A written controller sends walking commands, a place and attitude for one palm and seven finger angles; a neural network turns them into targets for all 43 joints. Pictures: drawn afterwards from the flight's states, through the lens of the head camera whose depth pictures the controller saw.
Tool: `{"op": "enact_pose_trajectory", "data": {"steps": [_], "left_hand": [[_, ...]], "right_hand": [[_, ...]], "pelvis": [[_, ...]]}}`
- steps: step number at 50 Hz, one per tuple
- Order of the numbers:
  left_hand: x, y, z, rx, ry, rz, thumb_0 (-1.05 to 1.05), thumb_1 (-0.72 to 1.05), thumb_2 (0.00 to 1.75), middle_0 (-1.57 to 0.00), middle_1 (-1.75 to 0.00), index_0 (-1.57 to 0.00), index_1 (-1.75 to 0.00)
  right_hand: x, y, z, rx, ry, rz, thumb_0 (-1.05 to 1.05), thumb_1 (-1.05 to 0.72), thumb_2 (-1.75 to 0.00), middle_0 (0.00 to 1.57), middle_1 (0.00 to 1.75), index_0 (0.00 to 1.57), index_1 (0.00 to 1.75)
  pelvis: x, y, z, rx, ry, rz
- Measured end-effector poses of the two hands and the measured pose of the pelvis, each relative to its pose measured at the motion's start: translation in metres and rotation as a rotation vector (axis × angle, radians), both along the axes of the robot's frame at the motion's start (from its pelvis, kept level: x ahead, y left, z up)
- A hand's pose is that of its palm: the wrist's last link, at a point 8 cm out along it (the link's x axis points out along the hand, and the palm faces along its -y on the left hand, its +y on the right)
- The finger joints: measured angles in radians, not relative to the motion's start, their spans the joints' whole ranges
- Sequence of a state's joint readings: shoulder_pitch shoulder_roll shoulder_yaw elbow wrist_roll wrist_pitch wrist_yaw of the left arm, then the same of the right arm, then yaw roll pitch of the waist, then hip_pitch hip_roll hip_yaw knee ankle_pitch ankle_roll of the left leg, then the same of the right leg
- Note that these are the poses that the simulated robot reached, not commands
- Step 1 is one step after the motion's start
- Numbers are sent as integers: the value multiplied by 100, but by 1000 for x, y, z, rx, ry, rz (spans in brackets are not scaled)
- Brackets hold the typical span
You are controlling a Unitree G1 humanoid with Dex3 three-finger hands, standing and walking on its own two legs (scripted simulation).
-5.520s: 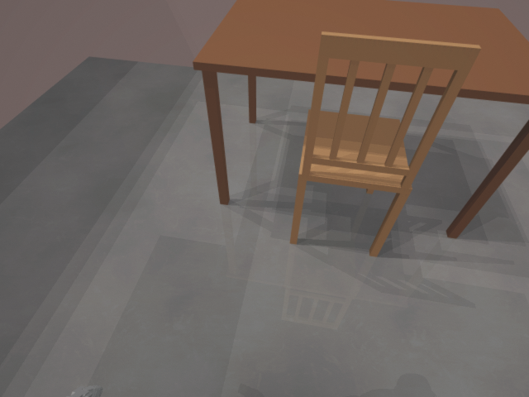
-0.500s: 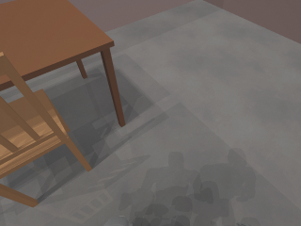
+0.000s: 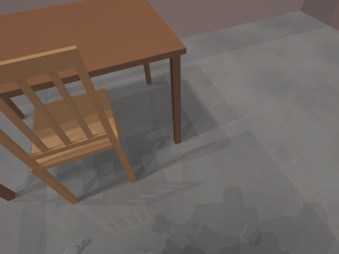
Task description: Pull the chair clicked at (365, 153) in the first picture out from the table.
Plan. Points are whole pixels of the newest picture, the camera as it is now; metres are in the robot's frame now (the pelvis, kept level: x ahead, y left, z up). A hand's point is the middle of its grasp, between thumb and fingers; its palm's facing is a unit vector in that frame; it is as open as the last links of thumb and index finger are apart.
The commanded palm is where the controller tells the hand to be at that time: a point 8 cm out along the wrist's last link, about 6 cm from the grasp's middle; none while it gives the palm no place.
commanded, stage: turn to face it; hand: left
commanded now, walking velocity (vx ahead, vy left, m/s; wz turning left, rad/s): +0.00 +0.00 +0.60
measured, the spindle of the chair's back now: (48, 117) +0.54 +0.47 -0.06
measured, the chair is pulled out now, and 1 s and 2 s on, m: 0.00 0.00 0.00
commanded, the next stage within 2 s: take the last steps up to it in 0.64 s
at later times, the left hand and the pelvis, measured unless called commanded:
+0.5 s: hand out of the picture -0.05 +0.25 -0.17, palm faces +0.34 -0.91 -0.26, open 7.4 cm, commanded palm none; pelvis +0.00 +0.03 +0.00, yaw +16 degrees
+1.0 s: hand out of the picture -0.03 +0.17 -0.13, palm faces +0.46 -0.85 -0.23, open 7.4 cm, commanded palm none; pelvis +0.04 +0.00 +0.02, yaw +25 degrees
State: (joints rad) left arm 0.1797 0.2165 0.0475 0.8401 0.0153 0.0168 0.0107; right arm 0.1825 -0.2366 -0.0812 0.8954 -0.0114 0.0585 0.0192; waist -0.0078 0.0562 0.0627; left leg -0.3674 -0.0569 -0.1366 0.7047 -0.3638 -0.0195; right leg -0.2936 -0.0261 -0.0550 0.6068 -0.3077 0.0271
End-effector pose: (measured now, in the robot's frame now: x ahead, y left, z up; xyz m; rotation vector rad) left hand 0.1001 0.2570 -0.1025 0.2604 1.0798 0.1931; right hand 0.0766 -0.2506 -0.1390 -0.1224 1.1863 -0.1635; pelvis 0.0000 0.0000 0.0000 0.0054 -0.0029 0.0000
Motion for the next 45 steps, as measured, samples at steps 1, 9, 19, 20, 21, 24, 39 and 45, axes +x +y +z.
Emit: {"op": "enact_pose_trajectory", "data": {"steps": [1,9,19,20,21,24,39,45], "left_hand": [[-3,-4,3,-1,-7,11,1,91,89,-20,-30,-20,-30],[-46,-18,8,-30,33,130,1,90,89,-20,-30,-20,-30],[-135,12,-26,-92,182,319,1,90,89,-20,-30,-20,-30],[-144,18,-33,-98,196,339,1,90,89,-20,-30,-20,-30],[-152,24,-38,-99,217,355,1,90,89,-20,-30,-20,-30],[-165,34,-38,-96,256,393,1,91,89,-20,-30,-20,-30],[-128,12,-10,-62,114,428,1,91,90,-19,-30,-19,-30],[-134,-22,1,-76,91,467,1,91,89,-20,-30,-20,-30]], "right_hand": [[0,-2,-1,1,14,11,1,-91,-90,21,30,20,30],[11,-8,10,1,78,111,1,-91,-90,20,30,20,30],[75,38,23,-69,3,303,1,-91,-90,20,30,20,30],[82,45,22,-79,-23,322,1,-91,-90,20,30,20,30],[87,51,23,-85,-41,335,1,-91,-90,20,30,20,30],[93,67,31,-93,-66,365,1,-91,-90,20,30,20,30],[76,71,5,8,41,402,1,-91,-90,21,30,20,30],[74,53,0,26,113,418,1,-91,-90,20,30,20,30]], "pelvis": [[0,-2,1,0,-3,22],[2,-10,15,34,-11,139],[-1,18,5,8,5,248],[-2,23,0,-5,8,258],[-3,26,-2,0,7,265],[-3,30,2,1,-1,278],[8,12,8,24,-5,367],[21,2,15,26,-11,408]]}}
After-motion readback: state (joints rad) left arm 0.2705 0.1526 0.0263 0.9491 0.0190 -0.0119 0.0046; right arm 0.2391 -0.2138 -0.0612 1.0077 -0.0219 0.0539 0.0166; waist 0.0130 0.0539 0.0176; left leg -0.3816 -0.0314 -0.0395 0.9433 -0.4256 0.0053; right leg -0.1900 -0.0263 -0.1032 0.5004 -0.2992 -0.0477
